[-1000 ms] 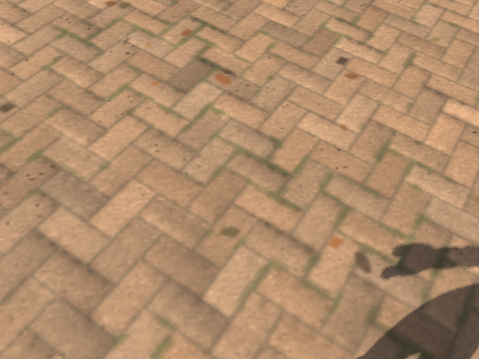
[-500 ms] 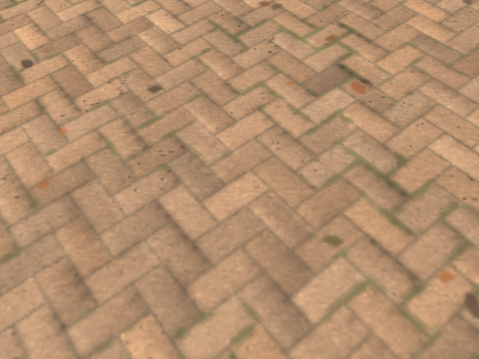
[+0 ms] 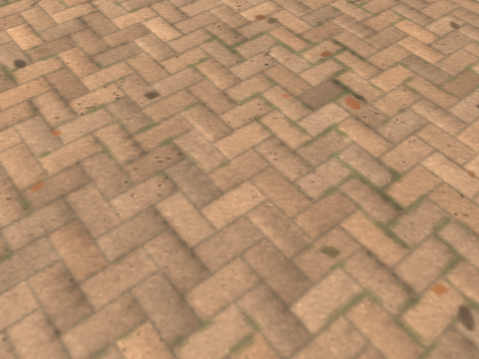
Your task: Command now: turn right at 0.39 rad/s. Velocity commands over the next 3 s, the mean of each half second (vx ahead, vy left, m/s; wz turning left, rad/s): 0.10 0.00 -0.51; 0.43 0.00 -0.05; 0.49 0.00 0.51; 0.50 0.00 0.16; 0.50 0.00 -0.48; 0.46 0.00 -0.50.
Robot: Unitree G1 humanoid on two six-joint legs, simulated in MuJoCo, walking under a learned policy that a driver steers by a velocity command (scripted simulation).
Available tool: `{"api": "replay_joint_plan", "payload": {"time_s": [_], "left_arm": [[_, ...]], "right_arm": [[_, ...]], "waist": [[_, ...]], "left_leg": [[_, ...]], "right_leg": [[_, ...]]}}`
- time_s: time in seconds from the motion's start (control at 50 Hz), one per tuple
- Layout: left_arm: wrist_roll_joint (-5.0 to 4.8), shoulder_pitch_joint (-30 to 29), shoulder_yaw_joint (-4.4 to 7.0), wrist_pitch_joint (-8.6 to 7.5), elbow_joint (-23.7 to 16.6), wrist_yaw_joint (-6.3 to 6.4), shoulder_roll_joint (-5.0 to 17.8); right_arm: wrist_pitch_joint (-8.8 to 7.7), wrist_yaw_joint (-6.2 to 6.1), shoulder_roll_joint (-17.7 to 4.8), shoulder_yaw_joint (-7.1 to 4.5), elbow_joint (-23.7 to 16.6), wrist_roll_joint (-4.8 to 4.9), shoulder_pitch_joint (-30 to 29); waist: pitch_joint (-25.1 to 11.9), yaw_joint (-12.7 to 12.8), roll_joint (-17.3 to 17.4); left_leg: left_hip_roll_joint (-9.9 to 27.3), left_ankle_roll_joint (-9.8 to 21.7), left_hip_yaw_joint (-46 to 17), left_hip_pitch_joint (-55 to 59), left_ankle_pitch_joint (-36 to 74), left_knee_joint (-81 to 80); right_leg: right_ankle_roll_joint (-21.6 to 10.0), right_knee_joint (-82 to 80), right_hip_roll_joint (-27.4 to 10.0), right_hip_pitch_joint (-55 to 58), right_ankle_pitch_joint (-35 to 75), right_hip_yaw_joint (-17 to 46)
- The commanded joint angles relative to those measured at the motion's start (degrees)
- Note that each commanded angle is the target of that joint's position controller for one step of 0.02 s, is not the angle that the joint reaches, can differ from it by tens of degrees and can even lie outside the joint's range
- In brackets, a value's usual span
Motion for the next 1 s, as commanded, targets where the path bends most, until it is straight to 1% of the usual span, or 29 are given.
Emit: {"api": "replay_joint_plan", "payload": {"time_s": [0.02,0.12,0.16,0.18,0.2,0.22,0.24,0.26,0.28,0.3,0.32,0.38,0.44,0.54,0.58,0.64,0.68,0.7,0.72,0.74,0.76,0.78,0.8,0.82,0.84,0.86,0.92,0.96,1.0], "left_arm": [[0.26,-4.19,0.22,-0.72,-6.46,-0.53,3.29],[0.00,-2.90,0.42,-0.32,-8.21,-1.96,4.01],[0.07,-0.17,0.78,-0.15,-7.87,-2.48,4.07],[0.42,1.36,1.49,-0.22,-7.60,-2.14,5.78],[0.41,3.18,3.16,-0.46,-8.13,-1.18,11.60],[1.78,3.73,3.88,-1.52,-9.72,-1.21,16.48],[2.62,3.76,3.05,-2.96,-10.09,-1.81,13.52],[1.80,2.78,2.59,-4.05,-9.42,-1.81,12.00],[0.27,0.94,2.42,-4.47,-9.16,-1.58,10.43],[-0.70,-0.18,1.68,-4.49,-9.28,-1.25,8.35],[-0.42,-0.19,1.11,-4.58,-9.51,-0.89,7.72],[0.80,1.71,1.08,-5.54,-10.03,-0.30,8.10],[0.54,3.51,1.41,-6.18,-9.47,0.00,9.06],[-0.13,5.41,2.05,-5.89,-8.78,-0.09,10.70],[-0.29,5.84,2.02,-5.73,-8.49,-0.22,10.55],[0.08,6.62,1.43,-5.82,-7.66,-0.65,9.07],[0.09,6.31,1.06,-5.63,-7.21,-0.92,8.24],[0.37,6.50,0.61,-5.60,-7.07,-0.91,7.19],[0.89,6.11,-0.20,-5.75,-7.29,-0.83,5.15],[1.12,7.19,-1.18,-6.38,-9.40,-0.51,2.45],[0.43,8.63,-1.08,-7.33,-10.63,-0.15,3.55],[-0.67,5.16,-0.07,-7.93,-10.26,-0.37,7.88],[-0.63,1.55,-0.09,-8.51,-10.40,-0.74,8.01],[0.27,-0.80,-0.33,-9.17,-10.70,-1.03,7.00],[1.20,-2.20,-0.23,-9.69,-11.14,-1.38,6.46],[1.66,-2.41,-0.31,-9.98,-11.52,-1.71,5.62],[2.01,-4.59,-1.19,-10.06,-12.57,-2.15,3.00],[1.92,-8.88,-2.02,-10.30,-13.61,-2.34,1.26],[1.41,-12.87,-2.26,-10.65,-14.29,-2.75,0.83]], "right_arm": [[-0.12,-0.25,-11.32,-3.70,-2.58,0.11,-0.42],[0.11,0.33,-13.66,-4.64,-1.67,1.27,-1.25],[0.21,0.33,-13.90,-4.80,-1.11,2.38,-2.29],[0.14,0.46,-12.61,-4.62,0.30,2.51,0.60],[-0.08,0.67,-9.85,-3.93,0.16,0.75,1.80],[-0.24,0.27,-8.24,-2.99,-4.00,-0.75,-4.05],[-0.13,0.05,-10.93,-3.89,-3.88,0.07,-6.22],[-0.20,0.42,-11.81,-4.31,-3.52,1.33,-4.55],[-0.45,0.60,-12.26,-4.71,-2.34,1.56,-2.87],[-0.75,0.72,-13.27,-5.04,-2.03,1.22,-3.17],[-1.28,1.03,-13.05,-5.08,-1.83,1.07,-3.38],[-3.29,1.65,-12.12,-4.92,-1.38,1.39,-3.65],[-4.77,1.85,-10.63,-4.40,-1.31,1.24,-5.26],[-6.30,2.91,-9.94,-3.67,-2.04,1.91,-8.32],[-6.99,3.42,-10.04,-3.41,-2.27,2.19,-8.84],[-7.98,4.17,-10.83,-3.21,-1.72,2.35,-7.26],[-8.28,4.20,-11.22,-3.30,-0.83,2.24,-4.20],[-8.28,3.87,-12.03,-3.75,0.38,2.06,-0.45],[-8.41,3.47,-13.98,-4.42,1.67,1.89,6.13],[-8.45,3.39,-19.92,-5.63,2.68,1.02,13.65],[-8.14,4.40,-20.48,-5.93,4.51,1.69,17.31],[-8.11,4.67,-15.49,-4.44,4.27,2.86,15.14],[-7.66,4.48,-13.30,-3.73,3.40,2.52,12.84],[-7.12,4.19,-12.19,-3.26,2.80,2.01,11.69],[-6.66,3.83,-11.39,-2.88,2.37,1.70,11.06],[-6.37,3.40,-11.08,-2.63,2.11,1.52,10.97],[-5.84,2.13,-12.18,-2.86,2.36,2.36,11.83],[-5.50,1.42,-13.43,-3.26,2.79,2.56,12.61],[-5.03,1.03,-14.06,-3.46,3.40,2.64,14.46]], "waist": [[-4.12,-3.00,7.87],[-6.00,-1.69,8.86],[-6.65,0.57,8.67],[-7.01,0.74,5.72],[-7.49,-0.03,-6.83],[-7.05,1.75,-17.19],[-9.63,3.82,-7.80],[-8.51,1.88,-5.72],[-6.83,0.39,-3.03],[-4.65,0.31,-3.43],[-3.32,0.04,-5.02],[-2.69,0.19,-4.71],[-1.88,0.90,-5.22],[-0.29,2.44,-6.46],[-0.30,2.71,-6.48],[-1.08,2.64,-7.47],[-1.24,0.66,-7.67],[-2.90,-1.15,-7.30],[-7.16,-4.29,-4.72],[-13.38,-5.27,8.54],[-13.77,-4.95,19.10],[-6.50,-5.05,12.24],[-2.45,-5.14,9.06],[-1.02,-4.86,6.37],[-0.23,-4.17,5.45],[-0.81,-3.36,6.54],[-0.96,-2.90,7.65],[-0.33,-3.93,6.96],[-0.30,-5.34,7.17]], "left_leg": [[17.97,12.10,-11.03,6.96,21.06,-7.47],[19.69,10.71,-8.73,7.35,26.71,-4.10],[18.16,7.12,-5.49,5.15,23.37,0.57],[15.53,3.21,-2.52,1.73,16.03,5.50],[9.67,-2.56,3.08,-9.83,1.34,19.54],[-0.28,-6.95,-0.14,-25.06,-25.02,33.05],[0.16,-6.93,-8.80,-26.53,-26.76,42.52],[1.61,-5.76,-10.63,-27.84,-20.91,43.54],[3.06,-4.99,-11.05,-29.35,-14.69,40.64],[3.70,-4.82,-11.27,-31.18,-9.70,37.79],[3.31,-4.89,-10.99,-30.43,-5.42,36.86],[2.20,-5.37,-11.06,-30.20,2.42,29.61],[1.28,-6.58,-11.31,-28.06,5.95,19.75],[-0.08,-7.64,-11.45,-22.06,7.29,8.71],[-0.26,-7.11,-11.22,-19.69,6.85,5.94],[0.32,-5.13,-9.69,-14.54,7.41,4.03],[-0.02,-2.84,-7.56,-9.54,7.20,0.88],[-0.86,-1.34,-6.92,-3.93,6.38,-0.25],[2.60,1.53,-11.58,5.05,5.19,-0.61],[13.37,8.89,-30.54,19.59,0.98,-3.47],[20.04,15.27,-51.29,26.09,-11.50,-11.32],[19.87,14.28,-49.67,22.60,-17.77,-12.23],[17.24,12.89,-42.58,18.37,-14.22,-12.34],[14.74,12.11,-38.00,15.26,-8.62,-12.93],[12.88,11.53,-34.83,12.74,-2.63,-13.48],[11.20,11.22,-32.45,10.89,1.55,-14.11],[9.01,11.61,-27.24,6.75,11.27,-15.07],[7.25,10.44,-24.17,2.97,14.75,-14.71],[6.23,9.14,-23.04,0.25,15.43,-13.76]], "right_leg": [[-0.67,-3.55,-1.53,-3.67,-0.87,-1.14],[-3.92,-12.10,-0.36,1.82,1.13,-4.17],[-6.46,-22.61,1.47,8.19,9.31,-6.24],[-8.46,-28.57,2.48,13.67,17.21,-4.57],[-12.65,-32.54,-6.25,22.77,36.31,9.09],[-25.49,-34.40,-19.75,24.64,47.43,29.55],[-28.87,-35.83,-19.76,23.74,43.34,28.39],[-25.95,-37.01,-16.31,23.02,30.06,23.83],[-22.32,-38.44,-12.63,22.70,13.21,21.57],[-20.69,-40.73,-11.30,22.28,2.00,21.91],[-20.10,-42.77,-9.94,20.78,-2.69,22.02],[-19.60,-45.13,-8.62,22.54,0.00,21.18],[-19.10,-44.75,-7.19,22.00,4.67,19.20],[-19.25,-42.81,-6.30,16.93,5.26,20.13],[-19.18,-41.48,-6.53,16.16,5.26,20.97],[-18.61,-39.85,-8.01,16.59,7.97,21.77],[-17.49,-36.93,-7.87,16.53,12.95,20.69],[-16.44,-33.08,-6.22,15.79,18.69,19.18],[-14.50,-23.15,-3.30,13.08,23.63,15.45],[-10.27,-3.51,3.82,0.07,16.96,7.74],[-7.53,9.64,7.90,-15.04,-6.34,6.08],[-8.03,14.26,4.25,-21.74,-4.27,7.67],[-8.54,14.53,2.04,-22.87,0.51,6.49],[-8.52,12.61,0.74,-22.61,4.25,5.28],[-8.08,9.34,-0.42,-21.27,7.10,4.97],[-7.42,6.67,-0.81,-18.99,8.94,4.53],[-4.69,-2.97,0.27,-15.96,10.88,1.66],[-3.52,-11.84,1.65,-11.87,16.72,0.70],[-2.89,-19.07,3.51,-6.88,23.54,0.34]]}}
Next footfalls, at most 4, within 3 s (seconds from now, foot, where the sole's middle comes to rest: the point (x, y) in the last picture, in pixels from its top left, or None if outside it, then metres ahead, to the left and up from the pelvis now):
0.18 right None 0.01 -0.14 -0.78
0.72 left None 0.27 0.02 -0.78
1.16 right None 0.49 -0.28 -0.78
1.68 left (254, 262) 0.77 -0.01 -0.78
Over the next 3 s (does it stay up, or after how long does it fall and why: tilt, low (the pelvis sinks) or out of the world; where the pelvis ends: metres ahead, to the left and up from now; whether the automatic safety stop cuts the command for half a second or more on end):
stays up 1.35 -0.14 0.01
